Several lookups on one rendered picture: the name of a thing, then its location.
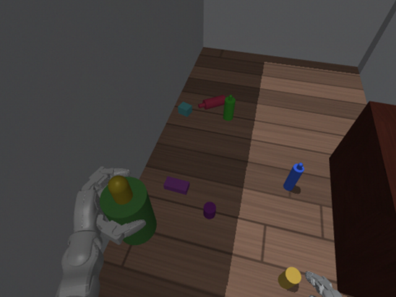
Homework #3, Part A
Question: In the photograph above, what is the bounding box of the left robot arm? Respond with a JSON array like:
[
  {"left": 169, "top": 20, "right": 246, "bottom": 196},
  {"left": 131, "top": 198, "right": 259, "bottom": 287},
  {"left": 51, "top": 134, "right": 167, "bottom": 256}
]
[{"left": 55, "top": 230, "right": 104, "bottom": 297}]

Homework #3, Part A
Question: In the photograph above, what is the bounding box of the right robot hand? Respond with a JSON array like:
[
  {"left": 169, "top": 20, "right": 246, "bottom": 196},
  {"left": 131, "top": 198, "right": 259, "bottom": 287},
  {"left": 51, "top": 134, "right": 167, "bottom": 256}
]
[{"left": 305, "top": 271, "right": 343, "bottom": 297}]

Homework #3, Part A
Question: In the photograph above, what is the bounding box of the left robot hand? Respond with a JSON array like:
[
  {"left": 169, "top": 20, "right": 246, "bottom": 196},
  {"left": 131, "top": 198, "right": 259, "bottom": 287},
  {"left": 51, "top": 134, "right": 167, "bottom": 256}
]
[{"left": 73, "top": 166, "right": 146, "bottom": 245}]

